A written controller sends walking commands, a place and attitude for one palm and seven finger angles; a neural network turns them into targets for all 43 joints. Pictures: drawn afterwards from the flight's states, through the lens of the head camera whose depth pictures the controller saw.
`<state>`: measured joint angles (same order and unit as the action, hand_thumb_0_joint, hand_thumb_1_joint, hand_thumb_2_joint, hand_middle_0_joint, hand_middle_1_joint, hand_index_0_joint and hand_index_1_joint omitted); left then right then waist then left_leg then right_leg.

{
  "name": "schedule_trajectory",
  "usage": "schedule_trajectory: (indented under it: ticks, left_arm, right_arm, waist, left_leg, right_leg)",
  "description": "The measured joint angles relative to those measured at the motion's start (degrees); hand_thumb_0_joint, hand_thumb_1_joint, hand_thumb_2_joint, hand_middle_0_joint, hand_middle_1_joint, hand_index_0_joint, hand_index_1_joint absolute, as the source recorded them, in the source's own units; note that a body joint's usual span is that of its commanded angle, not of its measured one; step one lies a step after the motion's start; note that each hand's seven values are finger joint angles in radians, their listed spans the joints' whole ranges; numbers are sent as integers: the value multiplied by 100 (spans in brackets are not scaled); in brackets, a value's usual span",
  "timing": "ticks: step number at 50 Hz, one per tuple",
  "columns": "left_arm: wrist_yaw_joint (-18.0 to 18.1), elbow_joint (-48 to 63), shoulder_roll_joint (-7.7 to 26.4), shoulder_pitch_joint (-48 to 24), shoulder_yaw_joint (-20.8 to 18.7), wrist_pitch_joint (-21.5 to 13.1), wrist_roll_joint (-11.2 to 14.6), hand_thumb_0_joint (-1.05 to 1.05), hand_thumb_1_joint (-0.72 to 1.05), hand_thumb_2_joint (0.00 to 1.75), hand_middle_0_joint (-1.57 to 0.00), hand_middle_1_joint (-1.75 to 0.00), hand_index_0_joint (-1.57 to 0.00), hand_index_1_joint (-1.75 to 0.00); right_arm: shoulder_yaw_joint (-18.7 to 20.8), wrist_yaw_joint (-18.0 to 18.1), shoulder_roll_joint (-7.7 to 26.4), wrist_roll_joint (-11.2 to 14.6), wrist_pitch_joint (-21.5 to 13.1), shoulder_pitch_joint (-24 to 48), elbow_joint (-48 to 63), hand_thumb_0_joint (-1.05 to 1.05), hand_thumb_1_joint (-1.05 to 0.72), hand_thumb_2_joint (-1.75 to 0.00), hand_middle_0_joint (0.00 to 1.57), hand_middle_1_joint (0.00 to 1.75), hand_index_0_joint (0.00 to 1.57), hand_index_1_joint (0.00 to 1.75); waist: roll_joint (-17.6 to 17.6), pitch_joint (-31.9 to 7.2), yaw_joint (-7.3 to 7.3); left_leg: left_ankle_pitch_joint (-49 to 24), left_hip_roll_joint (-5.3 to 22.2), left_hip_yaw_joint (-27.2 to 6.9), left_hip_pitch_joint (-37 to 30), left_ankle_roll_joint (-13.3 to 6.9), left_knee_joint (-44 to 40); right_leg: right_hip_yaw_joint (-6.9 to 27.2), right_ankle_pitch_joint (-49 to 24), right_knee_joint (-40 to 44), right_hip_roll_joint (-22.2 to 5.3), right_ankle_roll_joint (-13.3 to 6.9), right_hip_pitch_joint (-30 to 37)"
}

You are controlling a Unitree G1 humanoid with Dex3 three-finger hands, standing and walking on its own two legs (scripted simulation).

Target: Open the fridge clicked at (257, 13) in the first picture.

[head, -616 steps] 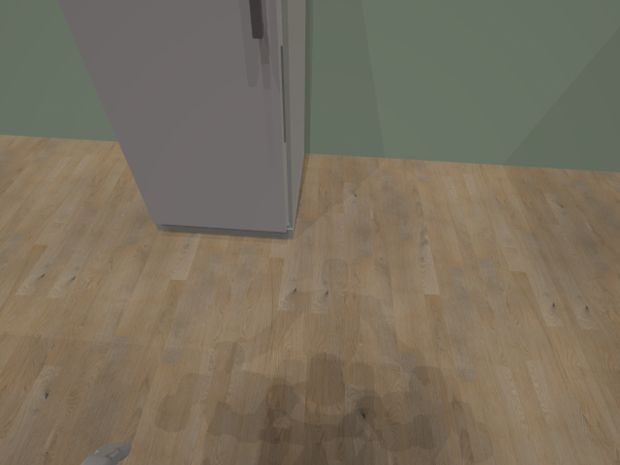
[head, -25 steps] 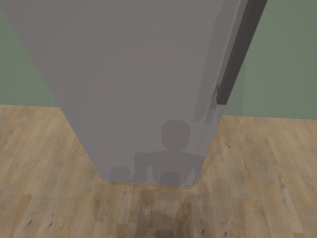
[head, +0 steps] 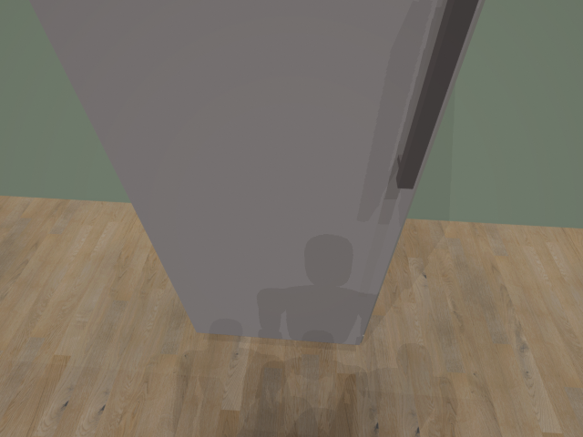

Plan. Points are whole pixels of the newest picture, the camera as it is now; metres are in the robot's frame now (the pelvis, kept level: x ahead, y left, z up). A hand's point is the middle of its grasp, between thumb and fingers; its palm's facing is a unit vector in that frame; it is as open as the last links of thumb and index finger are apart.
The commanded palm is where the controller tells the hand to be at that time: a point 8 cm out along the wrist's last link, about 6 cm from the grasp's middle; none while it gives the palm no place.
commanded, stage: come to a stop and stand still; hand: right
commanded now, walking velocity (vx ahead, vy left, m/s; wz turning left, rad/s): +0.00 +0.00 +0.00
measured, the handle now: (433, 70) +0.49 -0.14 +0.27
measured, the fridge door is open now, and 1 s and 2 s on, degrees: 0 0 0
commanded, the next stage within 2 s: look again from close up in 0.64 s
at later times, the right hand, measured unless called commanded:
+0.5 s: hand out of the picture +0.04 -0.24 -0.16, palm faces +0.00 +0.96 -0.29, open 7.4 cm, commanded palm none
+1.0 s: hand out of the picture +0.02 -0.26 -0.16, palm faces -0.04 +0.95 -0.32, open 7.4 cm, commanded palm none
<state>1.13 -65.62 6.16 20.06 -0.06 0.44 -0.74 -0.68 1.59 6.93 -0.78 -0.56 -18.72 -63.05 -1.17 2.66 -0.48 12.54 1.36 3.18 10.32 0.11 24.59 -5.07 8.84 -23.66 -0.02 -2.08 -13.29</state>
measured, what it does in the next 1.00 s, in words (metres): stands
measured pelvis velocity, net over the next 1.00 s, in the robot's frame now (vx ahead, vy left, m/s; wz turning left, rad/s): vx -0.01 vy -0.02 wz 0.00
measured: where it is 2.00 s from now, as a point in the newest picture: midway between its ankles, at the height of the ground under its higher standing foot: outside the picture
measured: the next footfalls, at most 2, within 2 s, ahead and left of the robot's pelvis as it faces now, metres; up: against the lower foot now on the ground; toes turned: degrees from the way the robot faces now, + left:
none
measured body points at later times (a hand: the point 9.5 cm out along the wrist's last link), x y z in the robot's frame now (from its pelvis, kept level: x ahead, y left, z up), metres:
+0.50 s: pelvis -0.02 -0.03 -0.01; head -0.04 -0.02 +0.44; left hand +0.05 +0.24 -0.14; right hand +0.04 -0.29 -0.14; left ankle +0.01 +0.12 -0.74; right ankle +0.05 -0.09 -0.74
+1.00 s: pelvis -0.01 -0.02 +0.00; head -0.01 -0.03 +0.45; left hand +0.04 +0.26 -0.14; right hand +0.02 -0.31 -0.14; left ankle +0.01 +0.12 -0.74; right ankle +0.05 -0.09 -0.74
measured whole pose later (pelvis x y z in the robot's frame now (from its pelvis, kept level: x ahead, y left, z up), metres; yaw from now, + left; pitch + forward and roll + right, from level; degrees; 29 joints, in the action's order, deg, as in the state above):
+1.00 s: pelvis -0.01 -0.02 +0.00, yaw +0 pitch -2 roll +1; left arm -0.7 -60.7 17.9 11.4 -1.0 -0.2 -0.3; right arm -0.6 0.5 18.2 -1.3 -0.4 -14.5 -59.4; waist 0.3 2.2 -0.1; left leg 11.0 2.9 2.7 10.6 1.9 23.9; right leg -5.6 7.8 -23.4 1.5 -4.1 -13.9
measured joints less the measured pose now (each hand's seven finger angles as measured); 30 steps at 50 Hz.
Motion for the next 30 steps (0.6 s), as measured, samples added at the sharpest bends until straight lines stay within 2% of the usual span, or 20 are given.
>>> schedule_trajectory:
  ticks: [4,7,14,20,30]
  left_arm:
    - [0,391,62,141,-75,-42,-43,1,91,90,-20,-30,-20,-30]
    - [11,590,136,151,-123,-24,-54,1,91,90,-20,-30,-20,-30]
    - [-11,867,335,-118,-152,-84,-22,1,91,90,-20,-30,-20,-30]
    - [-61,1013,596,-471,-166,-105,-19,1,91,90,-20,-30,-20,-30]
    - [-126,1014,1075,-782,-202,-68,-18,1,91,90,-20,-30,-20,-30]
  right_arm:
    - [2,13,68,-25,-33,-90,215,0,-91,-90,20,30,20,30]
    - [53,57,145,-36,10,-147,341,0,-90,-90,20,30,20,30]
    - [118,64,378,-52,27,3,661,0,-91,-90,20,30,20,30]
    - [130,25,590,-66,-2,153,874,0,-91,-90,20,30,20,30]
    - [120,-70,934,-88,40,233,834,0,-90,-90,20,30,20,30]
  waist:
    - [149,-67,-117]
    - [213,-231,-146]
    - [241,-374,-60]
    - [230,-324,14]
    - [201,-206,48]
  left_leg:
    - [171,5,60,245,16,384]
    - [316,8,35,348,37,636]
    - [341,57,-87,351,99,756]
    - [186,98,-148,298,134,591]
    - [-19,132,-140,264,129,326]
  right_leg:
    - [62,229,-549,-24,-41,-349]
    - [42,418,-863,-40,-74,-472]
    - [-78,468,-925,-1,-163,-411]
    - [-144,292,-684,50,-210,-306]
    - [-141,48,-358,105,-222,-250]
